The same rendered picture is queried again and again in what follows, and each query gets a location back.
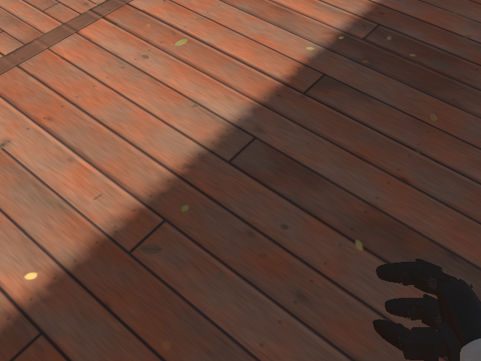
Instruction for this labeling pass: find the right robot forearm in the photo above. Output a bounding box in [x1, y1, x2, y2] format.
[460, 338, 481, 361]

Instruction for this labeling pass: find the robot right hand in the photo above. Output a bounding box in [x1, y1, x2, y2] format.
[373, 259, 481, 361]

